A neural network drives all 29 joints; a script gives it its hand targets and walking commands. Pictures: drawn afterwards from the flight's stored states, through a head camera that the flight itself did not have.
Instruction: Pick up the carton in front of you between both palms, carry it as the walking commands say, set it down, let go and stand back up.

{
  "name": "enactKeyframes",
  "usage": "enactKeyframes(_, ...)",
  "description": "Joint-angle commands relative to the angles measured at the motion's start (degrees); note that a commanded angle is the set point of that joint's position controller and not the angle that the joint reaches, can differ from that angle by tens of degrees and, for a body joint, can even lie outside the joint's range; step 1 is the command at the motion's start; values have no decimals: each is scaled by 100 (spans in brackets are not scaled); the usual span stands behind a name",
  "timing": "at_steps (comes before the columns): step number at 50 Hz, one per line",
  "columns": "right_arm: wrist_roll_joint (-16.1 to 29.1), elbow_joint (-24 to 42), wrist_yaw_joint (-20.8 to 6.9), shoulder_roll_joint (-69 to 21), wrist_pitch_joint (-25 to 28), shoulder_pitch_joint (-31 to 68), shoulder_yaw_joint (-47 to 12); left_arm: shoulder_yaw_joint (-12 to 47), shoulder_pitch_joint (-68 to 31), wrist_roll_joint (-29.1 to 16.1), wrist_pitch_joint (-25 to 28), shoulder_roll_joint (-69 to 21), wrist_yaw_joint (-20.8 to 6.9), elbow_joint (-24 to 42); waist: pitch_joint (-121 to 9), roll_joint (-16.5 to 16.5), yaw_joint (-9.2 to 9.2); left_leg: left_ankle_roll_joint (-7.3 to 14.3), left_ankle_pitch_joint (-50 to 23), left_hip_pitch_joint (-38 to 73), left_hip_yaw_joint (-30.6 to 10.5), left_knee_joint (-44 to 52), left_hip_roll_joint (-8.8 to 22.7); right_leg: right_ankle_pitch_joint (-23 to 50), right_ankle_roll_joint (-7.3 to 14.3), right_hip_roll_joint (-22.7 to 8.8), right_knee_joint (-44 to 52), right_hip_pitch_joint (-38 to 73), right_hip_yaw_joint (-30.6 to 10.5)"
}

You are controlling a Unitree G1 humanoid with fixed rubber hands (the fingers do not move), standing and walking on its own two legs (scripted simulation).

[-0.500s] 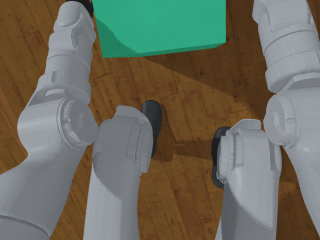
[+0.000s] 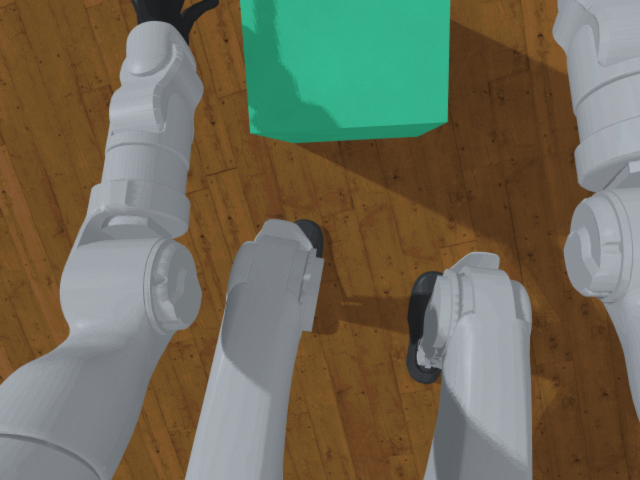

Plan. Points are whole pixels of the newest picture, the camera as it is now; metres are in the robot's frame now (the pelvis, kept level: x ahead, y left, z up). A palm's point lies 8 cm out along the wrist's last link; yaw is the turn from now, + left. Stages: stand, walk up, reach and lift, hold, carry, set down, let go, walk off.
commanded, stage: set down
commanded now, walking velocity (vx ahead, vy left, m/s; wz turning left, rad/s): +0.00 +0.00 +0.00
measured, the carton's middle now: (348, 57) +0.53 +0.08 -0.30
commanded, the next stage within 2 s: let go in 0.72 s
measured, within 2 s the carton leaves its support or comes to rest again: neither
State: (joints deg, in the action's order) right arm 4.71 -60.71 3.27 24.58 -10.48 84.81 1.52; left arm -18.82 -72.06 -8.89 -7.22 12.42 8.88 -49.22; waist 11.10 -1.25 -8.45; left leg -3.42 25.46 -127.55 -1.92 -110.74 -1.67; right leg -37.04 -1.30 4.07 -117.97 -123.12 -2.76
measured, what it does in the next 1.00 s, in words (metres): rises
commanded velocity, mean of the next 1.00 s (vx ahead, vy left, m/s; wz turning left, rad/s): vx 0.00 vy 0.00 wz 0.00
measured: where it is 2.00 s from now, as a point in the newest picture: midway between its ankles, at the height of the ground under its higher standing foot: (359, 318)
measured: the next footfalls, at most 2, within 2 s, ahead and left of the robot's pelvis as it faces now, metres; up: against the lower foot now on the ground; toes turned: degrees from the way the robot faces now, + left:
none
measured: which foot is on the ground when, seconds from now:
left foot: down 0.00-1.00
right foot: down 0.00-1.00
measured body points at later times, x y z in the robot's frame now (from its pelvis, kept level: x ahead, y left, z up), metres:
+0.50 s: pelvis +0.02 +0.00 +0.12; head +0.35 +0.01 +0.43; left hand +0.52 +0.25 +0.02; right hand +0.61 -0.13 +0.01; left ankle +0.14 +0.13 -0.39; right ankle +0.08 -0.12 -0.39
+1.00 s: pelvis +0.05 +0.01 +0.25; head +0.33 +0.01 +0.60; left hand +0.47 +0.24 +0.13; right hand +0.54 -0.16 +0.13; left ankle +0.14 +0.13 -0.39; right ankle +0.08 -0.12 -0.39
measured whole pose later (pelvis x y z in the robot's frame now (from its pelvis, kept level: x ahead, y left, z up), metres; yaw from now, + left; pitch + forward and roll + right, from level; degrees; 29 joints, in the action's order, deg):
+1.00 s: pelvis +0.05 +0.01 +0.25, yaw -3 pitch +42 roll -1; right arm -8.2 -43.2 2.6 11.3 -10.7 50.9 14.9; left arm -19.0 -38.8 5.5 -9.1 6.9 -2.4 -33.1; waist -5.6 -1.2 -6.5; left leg -0.8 14.2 -84.0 -1.5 -55.9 0.5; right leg -21.1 -1.6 3.2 -59.1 -80.3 -4.0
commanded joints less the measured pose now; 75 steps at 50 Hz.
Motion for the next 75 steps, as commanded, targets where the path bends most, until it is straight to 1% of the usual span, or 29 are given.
enactKeyframes(1,-112,469,-61,660,105,1592,278,-54,-1137,113,23,544,20,621,-6706,-437,-179,-40,-1741,4505,817,832,-83,1076,81,50,1634,2238,547)
enactKeyframes(6,-188,379,-199,551,95,1424,335,-181,-889,303,-29,470,0,716,-6830,-538,-273,-51,-1795,4541,835,1287,-111,1208,85,96,2053,2482,544)
enactKeyframes(11,-285,654,-288,490,-6,1266,388,-316,-607,429,-139,474,-51,1062,-7305,-727,-353,-36,-2056,4806,871,1754,-147,1548,47,162,2498,3050,550)
enactKeyframes(18,-432,1222,-360,513,-187,1085,531,-350,-293,426,-333,418,-145,1589,-7840,-912,-314,-33,-2459,5335,901,2434,-198,2089,-8,222,3157,3963,555)
enactKeyframes(24,-545,1300,-457,469,-245,814,675,-351,-4,477,-407,285,-210,1718,-7746,-881,-278,-45,-2684,5798,866,3078,-205,2351,-33,230,3796,4416,521)
enactKeyframes(33,-695,1096,-602,369,-163,445,853,-472,330,717,-355,127,-301,1743,-7355,-748,-311,-35,-2914,6585,786,4109,-159,2591,-49,193,4865,4988,419)
enactKeyframes(35,-748,960,-637,303,-131,372,896,-502,393,775,-331,49,-329,1633,-7082,-730,-309,-29,-2870,6641,757,4326,-139,2563,-54,172,5086,5000,388)
enactKeyframes(38,-919,898,-643,195,-63,99,1058,-528,593,928,-267,-38,-420,1600,-6995,-671,-228,-20,-2907,6887,727,4616,-134,2682,-65,156,5409,5200,356)
enactKeyframes(42,-1166,1191,-507,-141,11,-718,1273,-493,1342,1198,-182,-61,-672,1738,-7375,-613,-143,34,-3331,7441,723,4947,-160,3301,-90,175,5797,5867,332)
enactKeyframes(44,-1265,1540,-363,-429,29,-1278,1358,-403,1840,1329,-141,-22,-832,1897,-7555,-594,-94,79,-3540,7707,711,5110,-182,3644,-108,182,5983,6312,321)
enactKeyframes(46,-1341,1961,-177,-742,38,-1911,1408,-277,2360,1453,-107,69,-998,2105,-7579,-541,-42,127,-3617,8010,692,5284,-196,3838,-122,188,6192,6715,313)
enactKeyframes(48,-1338,2430,2,-977,69,-2484,1397,-122,2808,1505,-74,211,-1162,2305,-7364,-436,-9,173,-3556,8338,662,5471,-190,3790,-134,184,6433,6952,308)
enactKeyframes(50,-1296,2885,131,-1095,126,-2965,1338,43,3215,1494,-29,344,-1303,2470,-6989,-326,10,220,-3407,8719,603,5683,-167,3514,-142,160,6719,7063,303)
enactKeyframes(53,-1204,3345,206,-1186,246,-3633,1212,333,3855,1365,53,369,-1453,2550,-6289,-215,67,264,-3174,9325,471,6011,-95,2962,-140,118,7121,7038,334)
enactKeyframes(56,-1099,3468,157,-1205,400,-4393,1095,603,4583,1207,161,341,-1531,2516,-5587,-129,126,262,-3021,9832,320,6326,-29,2547,-114,72,7426,7068,364)
enactKeyframes(59,-1005,3382,47,-1178,569,-5150,1004,841,5294,1076,297,305,-1543,2516,-5102,-14,174,233,-3084,10338,185,6583,20,2396,-69,54,7636,7182,380)
enactKeyframes(64,-869,3168,-97,-1081,841,-6362,896,1195,6350,899,498,263,-1447,2729,-4527,269,268,164,-3644,11282,-1,6926,88,2473,17,42,7987,7431,374)
enactKeyframes(67,-808,3158,-157,-1027,982,-7059,844,1383,7006,828,586,271,-1379,2926,-4180,372,312,123,-3997,11822,-48,7145,96,2637,65,31,8261,7812,354)
enactKeyframes(71,-774,3304,-228,-993,1138,-7829,750,1523,7750,781,696,291,-1310,3137,-3626,329,407,77,-4163,12205,-36,7512,62,2955,81,-4,8704,8745,312)
enactKeyframes(75,-750,3488,-297,-963,1210,-8350,611,1572,8106,721,769,371,-1267,3202,-2881,71,520,102,-3628,12181,65,8036,-36,3174,51,-102,9125,9756,245)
